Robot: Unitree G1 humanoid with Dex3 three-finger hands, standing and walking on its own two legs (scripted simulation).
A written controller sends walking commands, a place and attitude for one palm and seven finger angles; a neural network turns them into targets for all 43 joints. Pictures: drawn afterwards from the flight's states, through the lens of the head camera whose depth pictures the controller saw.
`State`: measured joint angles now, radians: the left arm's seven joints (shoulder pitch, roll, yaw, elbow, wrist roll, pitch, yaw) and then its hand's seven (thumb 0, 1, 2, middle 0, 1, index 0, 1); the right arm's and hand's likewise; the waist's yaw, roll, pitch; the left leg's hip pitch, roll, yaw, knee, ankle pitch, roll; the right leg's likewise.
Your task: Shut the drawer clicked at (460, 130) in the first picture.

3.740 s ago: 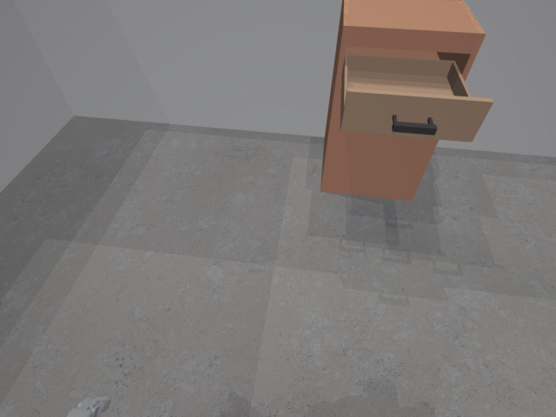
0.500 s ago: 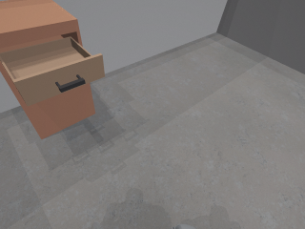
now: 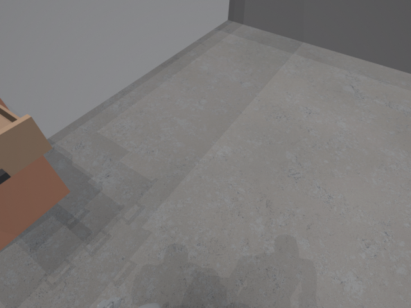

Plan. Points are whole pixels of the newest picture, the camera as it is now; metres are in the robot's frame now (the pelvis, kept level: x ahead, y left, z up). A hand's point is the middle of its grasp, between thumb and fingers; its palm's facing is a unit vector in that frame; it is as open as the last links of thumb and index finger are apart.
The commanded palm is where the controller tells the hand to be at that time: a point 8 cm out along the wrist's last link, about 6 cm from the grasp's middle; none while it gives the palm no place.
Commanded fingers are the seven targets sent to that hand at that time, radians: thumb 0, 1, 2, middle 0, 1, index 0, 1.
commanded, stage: walk to a spot facing it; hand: left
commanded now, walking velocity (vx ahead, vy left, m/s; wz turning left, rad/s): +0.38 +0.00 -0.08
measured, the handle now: out of the picture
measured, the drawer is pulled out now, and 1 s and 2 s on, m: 0.30 0.30 0.30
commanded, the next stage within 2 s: turn to face it in 0.46 s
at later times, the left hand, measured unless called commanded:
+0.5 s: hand (97, 304) +0.17 +0.24 -0.17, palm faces -0.01 -0.99 -0.13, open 7.4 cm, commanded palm none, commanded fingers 0.00 0.90 0.90 -0.20 -0.30 -0.20 -0.30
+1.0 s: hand (139, 204) +0.40 +0.19 -0.15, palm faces -0.02 -0.99 -0.16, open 7.4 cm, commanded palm none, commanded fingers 0.00 0.90 0.90 -0.20 -0.30 -0.20 -0.30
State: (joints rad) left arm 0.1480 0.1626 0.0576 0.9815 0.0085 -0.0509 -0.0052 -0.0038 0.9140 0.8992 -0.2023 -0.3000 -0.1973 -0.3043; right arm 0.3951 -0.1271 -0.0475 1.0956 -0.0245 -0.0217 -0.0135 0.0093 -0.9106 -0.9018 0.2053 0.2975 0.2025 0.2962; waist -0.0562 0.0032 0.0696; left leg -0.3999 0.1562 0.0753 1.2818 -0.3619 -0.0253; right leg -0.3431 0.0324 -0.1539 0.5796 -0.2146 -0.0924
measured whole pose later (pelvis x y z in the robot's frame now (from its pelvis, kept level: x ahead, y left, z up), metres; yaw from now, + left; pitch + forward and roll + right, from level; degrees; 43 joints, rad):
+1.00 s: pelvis +0.27 +0.03 +0.00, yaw +0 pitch -1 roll -1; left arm 0.11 0.13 0.04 0.96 0.03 0.01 0.03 0.00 0.91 0.90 -0.20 -0.30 -0.20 -0.30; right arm 0.30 -0.13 -0.06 1.03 -0.02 0.05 0.01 0.01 -0.91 -0.90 0.20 0.30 0.20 0.30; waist -0.05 0.00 0.05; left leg -0.42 0.09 0.12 0.95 -0.47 -0.05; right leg -0.29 -0.15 -0.27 0.58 -0.24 0.02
